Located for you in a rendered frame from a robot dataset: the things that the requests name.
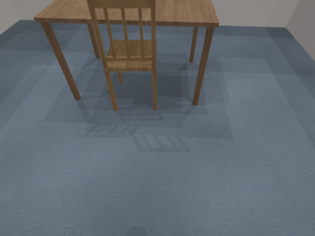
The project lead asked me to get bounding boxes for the chair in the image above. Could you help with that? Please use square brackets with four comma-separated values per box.
[87, 0, 158, 111]

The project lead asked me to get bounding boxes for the table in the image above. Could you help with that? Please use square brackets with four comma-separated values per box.
[33, 0, 220, 106]

